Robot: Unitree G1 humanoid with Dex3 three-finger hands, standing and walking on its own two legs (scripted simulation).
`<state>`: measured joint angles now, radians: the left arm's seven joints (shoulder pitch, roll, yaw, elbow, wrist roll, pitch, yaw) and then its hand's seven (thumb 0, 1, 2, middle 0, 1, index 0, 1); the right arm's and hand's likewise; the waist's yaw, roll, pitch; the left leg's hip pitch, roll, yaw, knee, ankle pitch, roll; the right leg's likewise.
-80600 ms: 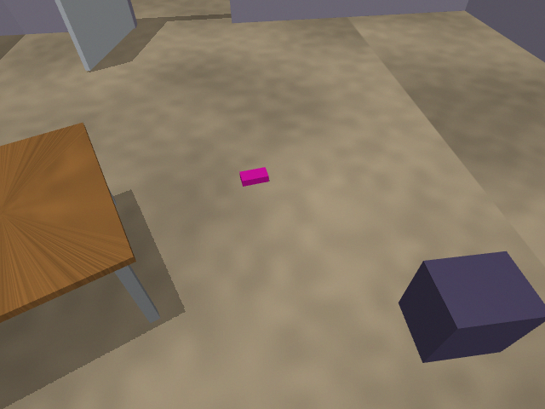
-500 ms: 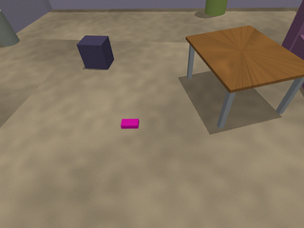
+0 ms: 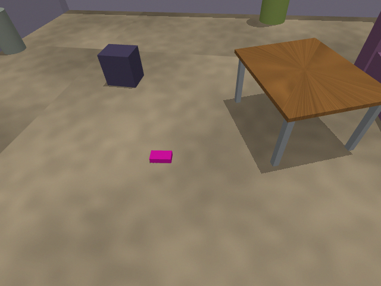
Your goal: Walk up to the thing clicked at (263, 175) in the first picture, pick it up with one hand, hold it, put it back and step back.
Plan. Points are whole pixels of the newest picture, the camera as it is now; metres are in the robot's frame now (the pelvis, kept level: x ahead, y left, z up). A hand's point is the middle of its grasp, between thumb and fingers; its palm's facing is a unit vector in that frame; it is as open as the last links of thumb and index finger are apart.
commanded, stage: step back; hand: left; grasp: from above
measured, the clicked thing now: (161, 156) +1.06 +0.27 -0.74
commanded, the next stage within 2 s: stand in 0.26 s
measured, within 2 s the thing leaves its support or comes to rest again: neither
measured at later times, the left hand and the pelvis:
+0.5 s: hand out of the picture +0.11 +0.30 -0.15, palm faces +0.03 -0.94 -0.33, open 7.4 cm; pelvis +0.04 +0.04 +0.01, yaw +1 degrees
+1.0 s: hand out of the picture +0.09 +0.28 -0.13, palm faces +0.00 -0.93 -0.36, open 7.4 cm; pelvis +0.02 +0.02 +0.02, yaw +1 degrees
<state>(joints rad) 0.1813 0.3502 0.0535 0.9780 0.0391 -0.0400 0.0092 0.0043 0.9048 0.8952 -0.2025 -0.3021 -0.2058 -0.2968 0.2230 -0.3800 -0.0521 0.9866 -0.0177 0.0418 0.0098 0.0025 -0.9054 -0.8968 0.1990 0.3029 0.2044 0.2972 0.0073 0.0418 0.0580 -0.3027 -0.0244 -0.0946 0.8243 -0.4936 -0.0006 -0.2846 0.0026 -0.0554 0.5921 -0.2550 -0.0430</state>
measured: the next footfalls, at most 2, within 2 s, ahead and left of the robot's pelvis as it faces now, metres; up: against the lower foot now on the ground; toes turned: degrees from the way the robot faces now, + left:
left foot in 0.22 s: +0.06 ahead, +0.17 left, +0.00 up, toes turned +1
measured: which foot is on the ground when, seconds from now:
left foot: up 0.00-0.20, down 0.22-1.00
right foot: down 0.00-1.00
